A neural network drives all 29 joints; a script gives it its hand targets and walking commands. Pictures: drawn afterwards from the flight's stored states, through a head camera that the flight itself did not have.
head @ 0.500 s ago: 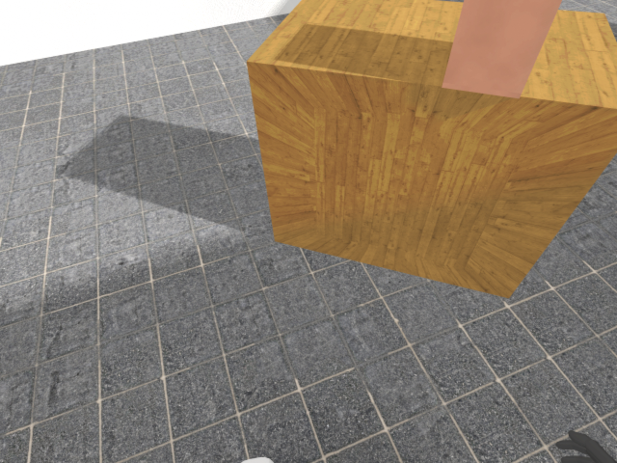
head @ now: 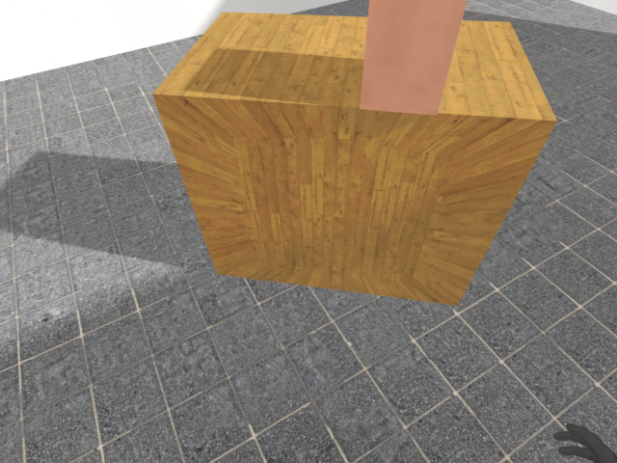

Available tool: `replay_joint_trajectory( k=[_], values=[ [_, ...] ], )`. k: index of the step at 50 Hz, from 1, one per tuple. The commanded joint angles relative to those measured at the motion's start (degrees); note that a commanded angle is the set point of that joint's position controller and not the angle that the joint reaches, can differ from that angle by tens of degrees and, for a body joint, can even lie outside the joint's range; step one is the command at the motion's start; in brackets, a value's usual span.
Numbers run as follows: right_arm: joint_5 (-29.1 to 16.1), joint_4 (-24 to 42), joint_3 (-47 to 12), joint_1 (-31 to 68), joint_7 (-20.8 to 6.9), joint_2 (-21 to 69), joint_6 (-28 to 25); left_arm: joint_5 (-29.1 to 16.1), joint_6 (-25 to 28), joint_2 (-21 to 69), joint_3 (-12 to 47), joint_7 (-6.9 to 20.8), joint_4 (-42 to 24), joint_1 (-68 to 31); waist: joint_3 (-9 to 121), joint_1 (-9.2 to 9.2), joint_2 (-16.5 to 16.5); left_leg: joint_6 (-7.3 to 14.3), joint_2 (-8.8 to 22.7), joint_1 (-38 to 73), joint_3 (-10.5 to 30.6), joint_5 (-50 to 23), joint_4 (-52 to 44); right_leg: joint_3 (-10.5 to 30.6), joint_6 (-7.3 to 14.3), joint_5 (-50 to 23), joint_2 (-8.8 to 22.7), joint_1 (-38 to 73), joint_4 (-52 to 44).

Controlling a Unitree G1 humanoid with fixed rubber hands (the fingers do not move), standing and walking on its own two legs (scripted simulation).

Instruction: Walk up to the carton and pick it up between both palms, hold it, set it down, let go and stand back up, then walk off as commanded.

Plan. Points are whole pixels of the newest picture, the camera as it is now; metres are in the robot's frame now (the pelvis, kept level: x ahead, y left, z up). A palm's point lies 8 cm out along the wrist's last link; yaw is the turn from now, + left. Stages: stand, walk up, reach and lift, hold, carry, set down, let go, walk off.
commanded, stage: walk up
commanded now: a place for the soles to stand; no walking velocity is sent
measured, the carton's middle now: (409, 26) +0.93 -0.22 +0.15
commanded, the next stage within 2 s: none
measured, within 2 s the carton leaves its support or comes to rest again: neither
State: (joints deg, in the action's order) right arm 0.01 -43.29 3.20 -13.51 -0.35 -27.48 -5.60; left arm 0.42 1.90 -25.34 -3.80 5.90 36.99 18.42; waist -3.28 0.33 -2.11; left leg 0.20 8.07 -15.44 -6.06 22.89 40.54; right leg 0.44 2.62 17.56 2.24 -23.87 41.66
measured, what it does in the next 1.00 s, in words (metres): walks ahead: left foot, then right foot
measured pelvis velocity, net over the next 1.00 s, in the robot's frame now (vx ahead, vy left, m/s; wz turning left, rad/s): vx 0.20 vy -0.06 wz -0.16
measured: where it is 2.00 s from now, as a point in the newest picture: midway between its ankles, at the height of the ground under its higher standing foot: (355, 414)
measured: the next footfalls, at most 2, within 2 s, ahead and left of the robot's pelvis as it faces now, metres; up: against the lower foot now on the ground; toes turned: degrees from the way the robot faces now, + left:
left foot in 0.38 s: +0.19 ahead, +0.09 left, +0.00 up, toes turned +3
right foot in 0.72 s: +0.25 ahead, -0.20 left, +0.00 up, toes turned -7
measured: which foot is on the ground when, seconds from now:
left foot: down 0.00-0.00, up 0.02-0.36, down 0.38-0.72, up 0.74-1.00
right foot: down 0.00-0.40, up 0.42-0.70, down 0.72-1.00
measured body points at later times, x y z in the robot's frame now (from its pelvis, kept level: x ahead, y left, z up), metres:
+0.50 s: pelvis +0.10 -0.02 +0.01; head +0.12 +0.00 +0.46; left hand +0.19 +0.29 -0.09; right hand +0.22 -0.36 -0.05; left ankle +0.15 +0.09 -0.71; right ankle +0.08 -0.13 -0.67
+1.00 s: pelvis +0.20 -0.06 +0.00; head +0.23 -0.06 +0.45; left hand +0.30 +0.25 -0.09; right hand +0.28 -0.41 -0.08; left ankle +0.25 +0.04 -0.70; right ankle +0.21 -0.20 -0.71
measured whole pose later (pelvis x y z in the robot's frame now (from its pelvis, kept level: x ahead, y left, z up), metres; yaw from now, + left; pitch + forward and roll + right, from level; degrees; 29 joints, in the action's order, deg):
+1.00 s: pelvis +0.20 -0.06 +0.00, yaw -9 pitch +0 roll -2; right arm 0.0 -43.6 3.2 -13.3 -2.1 -26.5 -4.3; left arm 0.4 4.5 -25.1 -3.8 1.9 37.0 24.7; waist -3.1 2.9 1.3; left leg 0.9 5.7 -26.8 -5.6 26.0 49.8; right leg 0.9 1.2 17.8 -1.8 -20.9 38.7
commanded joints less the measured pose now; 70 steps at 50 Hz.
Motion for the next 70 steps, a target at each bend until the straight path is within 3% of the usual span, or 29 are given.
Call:
replay_joint_trajectory(
  k=[1,2,3,8,15,18,19,20,21,22,26,30,33,35,36,37,38,39,41,47,49,51,53,54,57,59,64,67,70],
  values=[
    [0.7,6.7,1.2,1.8,0.0,-4.8,0.3,0.8,2.5,-18.6,-7.2,-2.8,1.4,12.3,4.8,5.74,-19.2,1.7,-6.9,-30.9,-0.1,10.2,27.2,34.6,4.1,9.0,10.9,25.7,-27.6],
    [0.3,5.7,2.6,3.8,0.7,-10.3,0.9,0.9,1.9,-20.2,-7.7,-2.7,1.0,9.7,3.9,5.82,-9.8,1.5,-3.8,-29.6,6.1,9.0,27.3,40.8,9.4,16.5,15.5,21.1,-28.9],
    [-0.1,5.4,2.8,3.2,0.6,-12.3,0.9,-0.1,1.9,-19.2,-7.3,-2.9,-0.2,8.6,2.0,4.98,-4.7,1.0,-2.2,-30.8,6.3,4.4,26.7,37.4,10.0,13.7,13.5,22.6,-26.5],
    [0.0,4.3,2.5,1.3,-0.3,-9.1,-0.3,0.2,2.6,-13.8,-5.0,-3.9,-0.6,9.2,4.5,3.48,-5.7,1.2,-2.9,-23.4,6.2,4.5,15.3,24.8,10.6,-19.1,8.4,20.8,-18.9],
    [0.6,5.6,3.2,6.1,-0.1,-8.6,-0.9,0.4,2.8,-14.8,-4.5,-4.4,-1.7,10.3,2.5,4.05,-5.5,1.6,-3.7,-19.8,5.6,2.5,3.5,26.7,12.0,-25.3,10.8,18.5,-15.2],
    [0.2,3.8,3.1,-2.3,0.2,-7.8,-1.9,-0.2,2.3,-13.0,-3.2,-4.1,-2.2,6.1,8.9,-0.67,-1.3,2.9,-6.3,-1.7,4.0,-6.4,-13.2,18.0,8.1,-29.7,6.0,14.2,-6.5],
    [0.7,2.2,4.6,-7.9,0.6,-10.3,-2.2,-0.6,2.5,-11.2,-2.3,-3.9,-3.1,3.3,12.6,-4.34,3.1,5.2,-3.6,15.4,7.6,-13.4,-19.4,14.2,4.7,-28.0,2.5,3.6,4.5],
    [1.3,1.6,6.1,-11.4,1.1,-14.3,-2.5,-1.3,3.1,-6.6,-0.8,-3.6,-3.8,5.8,17.3,-5.87,14.9,8.7,6.7,30.6,19.9,-12.6,-19.7,7.5,1.4,-14.0,-4.4,-10.8,15.3],
    [1.3,2.4,6.7,-11.9,1.5,-16.8,-2.0,-0.2,2.3,-6.7,-1.0,-4.0,-2.9,6.3,15.4,-5.69,14.2,14.5,19.7,34.4,33.8,-4.2,-21.5,3.7,-1.2,10.7,-8.4,-23.1,21.6],
    [0.9,2.7,6.7,-8.0,1.0,-16.2,-1.8,1.5,1.8,-11.3,-2.1,-4.1,-1.7,4.6,11.9,-4.3,6.1,16.2,22.1,26.6,34.7,10.1,-22.0,5.9,-0.3,11.1,-3.4,-24.1,23.7],
    [0.2,3.5,5.0,1.4,0.2,-12.8,-1.0,0.1,1.1,-11.6,-3.6,-2.1,1.2,6.9,-5.2,0.19,10.3,10.9,11.7,0.7,12.2,8.7,-27.3,2.7,-2.0,1.4,0.2,-12.8,17.7],
    [1.1,3.9,5.8,-1.4,-0.7,-15.0,-0.9,0.3,1.2,-10.2,-3.1,-1.2,-0.8,3.4,-2.9,-2.01,11.3,13.3,12.5,5.6,10.9,5.2,-25.0,-0.1,-2.5,3.0,1.7,-11.2,5.1],
    [1.5,4.9,5.9,3.3,-1.4,-16.2,-0.2,0.0,1.8,-9.7,-3.0,-1.3,0.0,5.3,-0.4,0.54,13.5,11.1,9.9,0.2,6.4,10.3,-18.5,-4.6,-1.1,2.1,0.7,0.7,-6.7],
    [1.9,4.7,4.6,2.0,-1.4,-12.7,0.7,0.7,3.0,-11.6,-4.1,-2.3,3.1,12.0,4.5,3.4,4.2,9.0,5.7,-5.4,1.2,8.7,-2.7,-6.8,-1.0,-1.1,-3.7,14.6,-11.0],
    [1.6,5.1,3.2,-0.2,-1.3,-8.2,1.2,1.3,3.3,-14.6,-6.1,-3.4,4.8,15.7,7.9,4.91,-8.9,6.5,1.7,-13.4,-1.8,8.1,14.0,1.6,-0.4,2.9,-2.6,22.5,-14.6],
    [0.8,6.7,1.3,1.5,-1.2,-3.9,1.4,0.9,3.6,-17.4,-6.6,-4.2,3.7,15.8,4.1,6.37,-19.4,2.9,-4.5,-27.1,-2.3,11.7,22.3,21.2,2.3,15.1,5.9,24.3,-21.8],
    [0.1,7.1,1.8,4.5,-1.0,-7.0,1.8,1.1,3.6,-20.1,-6.7,-4.4,2.2,13.8,2.7,5.83,-13.9,1.6,-6.5,-31.1,3.4,8.7,28.6,44.0,8.9,27.0,14.6,19.6,-33.0],
    [0.2,5.5,3.0,3.5,-0.7,-11.2,2.3,0.6,3.3,-19.7,-6.5,-4.3,0.8,9.2,-1.6,4.02,-7.7,1.3,-3.1,-31.1,7.5,7.4,28.3,43.0,11.4,33.4,15.6,15.6,-31.7],
    [-0.1,4.8,2.6,2.0,-1.0,-11.2,1.5,0.4,3.7,-17.3,-5.8,-4.8,-0.6,8.0,-1.7,2.9,-2.9,1.5,-1.6,-28.4,8.3,3.1,23.9,36.5,12.1,19.8,12.2,16.8,-26.4],
    [0.8,4.7,3.4,2.8,-1.8,-8.7,0.2,1.2,3.6,-15.4,-4.6,-4.8,-0.7,10.4,3.1,3.41,-7.9,1.8,-3.8,-20.1,5.7,7.2,8.2,26.9,13.7,-4.2,10.1,14.2,-18.6],
    [0.5,3.8,3.7,0.9,-1.6,-8.9,-0.3,0.7,3.2,-16.3,-4.6,-4.7,-1.8,6.6,3.9,1.78,-7.1,2.0,-4.4,-12.5,3.9,5.1,1.2,23.3,12.4,-4.0,9.9,9.3,-15.6],
    [0.5,1.1,4.8,-9.1,-0.9,-9.8,-1.3,0.3,2.8,-12.5,-2.6,-4.5,-2.8,2.5,7.1,-4.46,-1.5,3.1,-6.4,12.3,4.6,-5.1,-14.4,14.1,7.7,-6.0,4.1,-6.9,-3.0],
    [2.4,0.9,6.8,-12.7,0.1,-17.2,-2.1,-0.3,2.8,-3.3,-0.1,-4.3,-2.8,5.8,9.2,-5.24,15.8,6.4,15.4,26.2,30.8,6.4,-24.3,3.6,0.4,9.3,-8.9,-25.7,21.7],
    [1.3,1.4,7.1,-9.1,0.1,-18.8,-1.8,0.8,2.3,-8.6,-1.2,-4.7,-1.7,5.3,5.6,-4.68,8.3,10.0,21.9,18.8,37.1,19.8,-27.9,6.4,-0.2,9.9,-4.7,-27.8,23.8],
    [0.4,1.5,5.5,-1.8,-0.2,-13.0,-1.0,0.0,1.9,-11.9,-2.6,-3.7,1.5,6.1,-3.1,-0.75,6.7,9.1,13.1,8.2,19.5,11.8,-27.6,5.1,-1.0,1.7,-0.3,-20.2,20.8],
    [0.5,1.1,4.9,-3.6,-0.3,-12.1,-1.0,0.3,1.8,-11.0,-2.9,-3.2,2.3,6.1,-3.9,-2.32,9.4,7.6,10.3,8.6,13.0,0.0,-26.1,3.8,-1.9,-0.9,-0.7,-18.8,18.0],
    [0.8,2.3,4.9,-6.2,-1.1,-13.2,-0.4,0.2,2.2,-8.4,-2.1,-2.8,-1.3,1.5,-1.8,-3.94,12.6,13.6,10.0,12.4,7.5,-14.3,-19.6,-0.1,-2.7,1.6,0.0,-14.8,5.5],
    [1.3,3.4,5.5,-5.0,-1.2,-14.8,0.1,0.4,3.1,-9.1,-2.0,-2.9,-1.7,0.9,2.4,-2.86,13.9,13.4,10.8,10.8,6.9,-21.4,-13.3,-3.6,-1.2,3.4,-0.1,-4.9,-4.4],
    [0.7,4.6,3.7,-3.6,-1.1,-9.9,1.3,0.4,4.1,-11.3,-3.9,-4.4,2.2,10.2,10.8,2.13,1.4,8.1,5.0,0.7,-0.9,-25.3,8.9,-5.5,0.7,-4.6,-6.1,18.4,-13.8]
  ],
)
